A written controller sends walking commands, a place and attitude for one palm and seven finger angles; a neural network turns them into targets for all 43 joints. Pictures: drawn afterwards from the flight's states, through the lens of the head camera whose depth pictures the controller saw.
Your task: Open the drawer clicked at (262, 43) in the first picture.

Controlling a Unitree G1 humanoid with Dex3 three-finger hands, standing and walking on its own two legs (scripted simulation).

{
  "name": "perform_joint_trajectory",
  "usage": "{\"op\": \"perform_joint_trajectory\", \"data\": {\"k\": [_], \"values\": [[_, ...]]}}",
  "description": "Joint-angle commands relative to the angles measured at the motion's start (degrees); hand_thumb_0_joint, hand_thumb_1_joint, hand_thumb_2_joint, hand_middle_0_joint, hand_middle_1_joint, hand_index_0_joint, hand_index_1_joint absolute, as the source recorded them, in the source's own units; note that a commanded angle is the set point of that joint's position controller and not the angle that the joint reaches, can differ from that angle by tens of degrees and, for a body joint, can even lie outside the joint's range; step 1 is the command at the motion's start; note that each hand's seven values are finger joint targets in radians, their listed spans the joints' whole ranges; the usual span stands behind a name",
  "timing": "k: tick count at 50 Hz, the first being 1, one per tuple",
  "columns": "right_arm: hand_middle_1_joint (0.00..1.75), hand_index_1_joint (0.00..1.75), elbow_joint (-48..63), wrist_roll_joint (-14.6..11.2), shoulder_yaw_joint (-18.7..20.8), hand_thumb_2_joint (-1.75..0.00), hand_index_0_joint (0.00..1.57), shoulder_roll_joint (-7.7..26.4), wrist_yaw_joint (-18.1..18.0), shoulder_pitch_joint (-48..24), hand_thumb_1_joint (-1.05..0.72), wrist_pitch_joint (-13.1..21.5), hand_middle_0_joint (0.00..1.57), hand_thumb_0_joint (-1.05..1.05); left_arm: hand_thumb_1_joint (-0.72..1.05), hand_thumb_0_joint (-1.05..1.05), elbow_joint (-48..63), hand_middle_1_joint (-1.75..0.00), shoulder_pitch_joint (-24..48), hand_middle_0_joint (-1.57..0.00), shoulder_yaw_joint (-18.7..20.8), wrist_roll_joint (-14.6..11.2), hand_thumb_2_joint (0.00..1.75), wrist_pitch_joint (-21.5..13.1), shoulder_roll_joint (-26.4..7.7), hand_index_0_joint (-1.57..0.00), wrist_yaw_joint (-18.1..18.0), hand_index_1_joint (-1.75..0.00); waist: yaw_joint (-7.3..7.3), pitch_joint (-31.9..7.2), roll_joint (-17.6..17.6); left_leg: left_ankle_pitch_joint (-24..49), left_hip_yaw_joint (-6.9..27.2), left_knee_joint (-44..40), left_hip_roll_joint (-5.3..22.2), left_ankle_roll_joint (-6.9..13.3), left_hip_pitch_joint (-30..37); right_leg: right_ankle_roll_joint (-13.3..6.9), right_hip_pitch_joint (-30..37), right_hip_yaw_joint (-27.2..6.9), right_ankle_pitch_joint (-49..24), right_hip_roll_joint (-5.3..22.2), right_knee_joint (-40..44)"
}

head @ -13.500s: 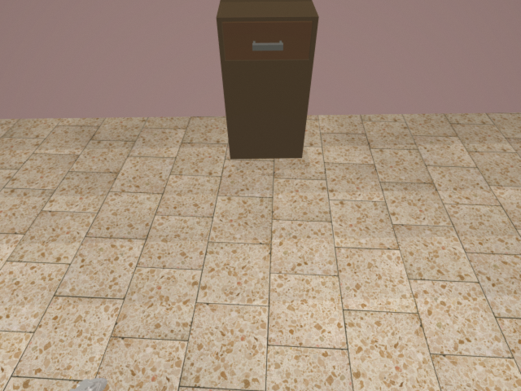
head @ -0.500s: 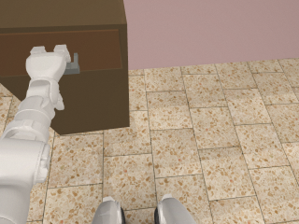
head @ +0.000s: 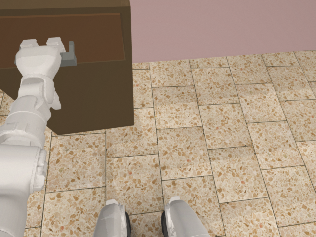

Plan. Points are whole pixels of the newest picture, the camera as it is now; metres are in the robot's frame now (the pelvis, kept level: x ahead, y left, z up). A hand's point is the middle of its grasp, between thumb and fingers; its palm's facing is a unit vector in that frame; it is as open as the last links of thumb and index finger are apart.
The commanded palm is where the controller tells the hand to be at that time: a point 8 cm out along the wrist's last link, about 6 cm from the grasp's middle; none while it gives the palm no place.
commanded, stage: lower the fingers behind the handle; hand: left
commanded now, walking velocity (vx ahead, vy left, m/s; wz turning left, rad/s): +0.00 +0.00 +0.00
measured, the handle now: (47, 53) +0.59 +0.23 +0.02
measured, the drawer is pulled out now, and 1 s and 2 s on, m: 0.00 0.00 0.09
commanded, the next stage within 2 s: close the thumb around the handle in 0.24 s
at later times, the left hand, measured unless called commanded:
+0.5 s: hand (52, 75) +0.53 +0.22 +0.00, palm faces -0.07 -0.04 -1.00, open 13.2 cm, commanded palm +0.53 +0.20 +0.04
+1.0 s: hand (51, 74) +0.53 +0.22 +0.00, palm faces -0.07 -0.03 -1.00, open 5.8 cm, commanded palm +0.53 +0.20 +0.04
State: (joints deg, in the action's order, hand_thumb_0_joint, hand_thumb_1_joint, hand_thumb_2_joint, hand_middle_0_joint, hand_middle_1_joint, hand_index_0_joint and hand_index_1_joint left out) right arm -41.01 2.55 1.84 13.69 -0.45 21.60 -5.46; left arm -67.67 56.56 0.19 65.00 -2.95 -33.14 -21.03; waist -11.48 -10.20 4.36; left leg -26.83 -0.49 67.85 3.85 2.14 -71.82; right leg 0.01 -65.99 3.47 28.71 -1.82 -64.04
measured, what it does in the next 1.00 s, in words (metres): stands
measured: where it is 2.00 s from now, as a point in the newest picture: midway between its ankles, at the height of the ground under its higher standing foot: outside the picture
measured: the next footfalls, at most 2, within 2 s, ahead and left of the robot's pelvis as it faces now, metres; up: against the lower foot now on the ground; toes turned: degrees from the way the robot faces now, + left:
none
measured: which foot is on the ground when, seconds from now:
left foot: down 0.00-1.00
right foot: down 0.00-1.00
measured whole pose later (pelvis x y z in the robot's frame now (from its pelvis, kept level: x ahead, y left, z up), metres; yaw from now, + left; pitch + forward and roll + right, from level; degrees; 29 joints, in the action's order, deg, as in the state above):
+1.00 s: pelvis +0.00 +0.00 +0.00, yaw +0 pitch +30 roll -5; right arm -40.6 2.3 1.5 14.0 -0.6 21.3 -5.3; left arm -68.0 56.4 0.0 64.8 -2.3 -32.8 -21.1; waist -11.6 -10.0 4.6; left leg -26.7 -0.4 67.4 3.9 2.0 -71.0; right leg -0.1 -65.2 3.4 28.5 -2.0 -63.5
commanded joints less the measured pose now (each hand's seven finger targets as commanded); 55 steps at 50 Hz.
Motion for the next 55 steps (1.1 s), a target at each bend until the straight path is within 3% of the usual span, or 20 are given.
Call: {"op": "perform_joint_trajectory", "data": {"k": [1,5,7,9,12,14,16,17,19,22,23,26,30,36,38,42,44,46,51,55], "values": [[0.30,0.30,1.0,0.4,3.8,-0.90,0.20,10.9,-0.9,12.4,-0.90,0.2,0.20,0.00,-0.50,0.00,12.1,-1.20,26.6,-0.30,2.0,-0.2,0.30,0.4,-11.6,-0.30,-2.5,-1.20,-1.67,-32.4,9.1,26.8,4.1,-5.2,-1.9,0.4,35.6,-1.8,5.5,0.5,-18.0,-2.6,7.6],[0.30,0.30,0.9,0.5,3.7,-0.90,0.20,10.6,-0.6,12.1,-0.90,-0.1,0.20,0.00,-0.50,0.00,11.4,-1.20,24.8,-0.30,2.1,-0.2,0.30,1.3,-10.9,-0.30,-2.6,-1.20,-1.26,-31.8,7.7,28.1,4.2,-5.4,-1.9,0.4,35.7,-1.9,6.7,0.7,-19.1,-2.8,7.8],[0.30,0.30,1.1,0.4,3.4,-0.90,0.20,10.9,-0.7,11.6,-0.90,-0.2,0.20,0.00,-0.50,0.00,10.2,-1.20,25.0,-0.30,2.1,-0.2,0.30,1.8,-11.6,-0.30,-2.6,-1.20,-1.67,-29.0,6.9,24.8,3.6,-5.8,-2.0,0.6,33.2,-1.7,6.9,0.6,-17.6,-2.7,8.5],[0.30,0.30,1.4,0.3,3.3,-0.90,0.20,10.9,-1.0,11.6,-0.90,-0.3,0.20,0.00,-0.50,0.00,11.0,-1.20,25.8,-0.30,2.6,0.0,0.30,1.8,-12.9,-0.30,-2.6,-1.20,-1.65,-29.7,5.9,24.1,3.4,-5.9,-2.2,0.8,32.3,-1.7,8.3,0.4,-17.9,-2.6,8.6],[0.30,0.30,1.5,0.3,3.2,-0.90,0.20,10.8,-0.9,11.3,-0.90,-0.1,0.20,0.00,-0.50,0.00,10.3,-1.20,24.8,-0.30,2.1,-0.1,0.30,1.7,-12.0,-0.30,-2.4,-1.20,-1.24,-29.4,7.6,24.2,3.4,-6.1,-2.3,0.6,33.2,-1.8,7.4,0.5,-17.2,-2.6,8.5],[0.30,0.30,1.7,0.3,3.3,-0.90,0.20,10.7,-1.1,11.2,-0.90,0.0,0.20,0.00,-0.50,0.00,9.9,-1.20,24.9,-0.30,1.3,0.0,0.30,1.7,-11.0,-0.30,-2.4,-1.20,-1.93,-28.9,6.4,23.7,3.5,-6.1,-2.2,0.7,32.9,-1.7,7.1,0.5,-17.0,-2.6,8.7],[0.30,0.30,1.6,0.3,3.4,-0.90,0.20,10.6,-1.0,11.5,-0.90,0.2,0.20,0.00,-0.50,0.00,11.1,-1.20,26.6,-0.30,0.4,-0.3,0.30,1.2,-9.9,-0.30,-2.2,-1.20,-2.44,-29.6,7.6,24.4,3.7,-5.9,-2.1,0.7,33.9,-1.7,6.5,0.5,-17.4,-2.6,8.5],[0.30,0.30,1.5,0.3,3.4,-0.90,0.20,10.8,-1.1,11.6,-0.90,0.1,0.20,0.00,-0.50,0.00,10.2,-1.20,24.8,-0.30,2.2,-0.2,0.30,1.3,-11.9,-0.30,-2.2,-1.20,-1.62,-29.7,6.3,24.6,3.5,-5.8,-2.1,0.7,33.4,-1.7,7.3,0.5,-17.7,-2.6,8.4],[0.30,0.30,1.6,0.3,3.3,-0.90,0.20,10.8,-1.2,11.5,-0.90,0.1,0.20,0.00,-0.39,0.00,10.7,-1.21,25.7,-0.31,1.4,-0.3,0.35,1.1,-11.2,-0.31,-2.1,-1.21,-2.12,-29.4,6.4,24.1,3.5,-5.8,-2.1,0.7,32.8,-1.7,7.2,0.4,-17.5,-2.6,8.5],[0.30,0.30,1.6,0.4,3.4,-0.90,0.20,10.7,-1.0,11.4,-0.90,0.2,0.20,0.00,-0.22,0.00,10.8,-1.23,24.5,-0.32,2.1,-0.3,0.42,0.6,-11.5,-0.32,-2.3,-1.23,-1.17,-30.2,7.8,24.5,3.6,-5.8,-2.2,0.5,33.6,-1.9,7.0,0.5,-17.2,-2.6,8.3],[0.30,0.30,1.5,0.3,3.3,-0.90,0.20,10.7,-1.1,11.3,-0.90,0.1,0.20,0.00,-0.16,0.00,9.6,-1.24,24.1,-0.32,2.1,-0.2,0.44,0.9,-11.7,-0.32,-2.4,-1.24,-1.55,-28.8,5.7,23.5,3.4,-5.8,-2.2,0.7,31.8,-1.8,7.5,0.4,-17.0,-2.7,8.3],[0.30,0.30,1.6,0.3,3.4,-0.90,0.20,10.8,-1.0,11.5,-0.90,0.2,0.20,0.00,0.00,0.00,11.5,-1.25,25.7,-0.34,1.9,0.0,0.52,0.7,-11.5,-0.34,-3.0,-1.25,-1.50,-30.8,7.5,24.0,3.8,-5.9,-2.1,0.6,33.5,-1.9,6.7,0.4,-16.9,-2.6,8.1],[0.30,0.30,1.2,0.2,3.3,-0.90,0.20,10.8,-1.1,11.5,-0.90,0.3,0.20,0.00,0.23,0.00,10.5,-1.28,27.3,-0.35,1.6,-0.2,0.61,1.5,-11.5,-0.35,-3.3,-1.28,-2.25,-29.8,6.6,23.0,3.6,-5.9,-2.2,0.7,32.3,-1.7,7.0,0.3,-16.7,-2.5,8.3],[0.30,0.30,1.4,0.1,3.0,-0.90,0.20,11.0,-1.2,11.8,-0.90,0.3,0.20,0.00,0.56,0.00,10.1,-1.31,26.5,-0.38,2.6,-0.3,0.76,1.8,-13.8,-0.38,-2.4,-1.31,-1.74,-31.1,6.3,23.6,3.0,-5.6,-2.5,1.0,31.2,-1.6,9.4,-0.1,-18.7,-2.5,8.3],[0.30,0.30,1.6,0.1,3.1,-0.90,0.20,11.0,-1.2,11.7,-0.90,0.1,0.20,0.00,0.68,0.00,10.1,-1.33,24.0,-0.38,3.3,-0.3,0.80,1.6,-14.0,-0.38,-2.1,-1.33,-0.83,-31.4,6.7,24.7,2.7,-5.5,-2.5,0.9,31.8,-1.7,9.9,-0.1,-19.5,-2.6,8.3],[0.30,0.30,1.4,0.1,3.2,-0.90,0.20,10.9,-1.3,11.8,-0.90,0.2,0.20,0.00,0.90,0.00,10.7,-1.35,25.0,-0.40,2.4,-0.6,0.90,0.9,-12.9,-0.40,-1.6,-1.35,-1.71,-30.1,6.5,24.5,2.7,-5.4,-2.3,1.0,31.6,-1.5,9.0,-0.1,-19.4,-2.5,8.5],[0.30,0.30,1.6,0.1,3.1,-0.90,0.20,11.0,-1.3,11.7,-0.90,0.1,0.20,0.00,0.90,0.00,10.3,-1.35,22.8,-0.40,3.4,-0.7,0.90,0.6,-14.0,-0.40,-1.5,-1.35,-0.88,-30.4,6.0,24.6,2.6,-5.5,-2.5,0.9,31.2,-1.7,9.9,-0.2,-19.7,-2.6,8.4],[0.30,0.30,1.3,0.0,3.1,-0.90,0.20,10.7,-1.2,11.8,-0.90,0.3,0.20,0.00,0.90,0.00,9.9,-1.35,24.5,-0.40,1.6,-0.7,0.90,0.4,-12.0,-0.40,-1.5,-1.35,-1.90,-28.9,5.9,23.5,2.6,-5.3,-2.5,1.0,30.2,-1.5,8.9,-0.1,-19.0,-2.6,8.5],[0.30,0.30,1.3,0.2,3.3,-0.90,0.20,11.0,-1.3,12.1,-0.90,0.2,0.20,0.00,0.90,0.00,11.1,-1.35,25.6,-0.40,2.9,-0.8,0.90,0.5,-13.4,-0.40,-2.3,-1.35,-1.63,-31.1,6.7,25.1,3.4,-5.5,-2.2,0.8,32.7,-1.6,8.2,0.2,-18.7,-2.6,8.0],[0.30,0.30,1.2,0.0,3.3,-0.90,0.20,10.8,-1.2,11.7,-0.90,0.2,0.20,0.00,0.90,0.00,9.8,-1.35,26.4,-0.40,1.4,-1.0,0.90,1.1,-11.5,-0.40,-2.2,-1.35,-2.35,-29.3,6.4,24.0,3.3,-5.6,-2.3,0.8,32.2,-1.6,7.3,0.2,-17.7,-2.6,8.5]]}}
